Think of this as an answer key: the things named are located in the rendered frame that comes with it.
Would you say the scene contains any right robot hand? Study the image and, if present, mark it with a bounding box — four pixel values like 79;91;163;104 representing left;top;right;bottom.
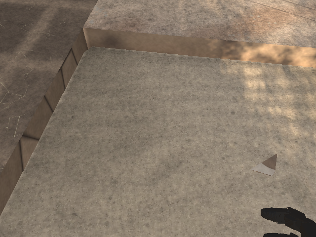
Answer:
261;206;316;237

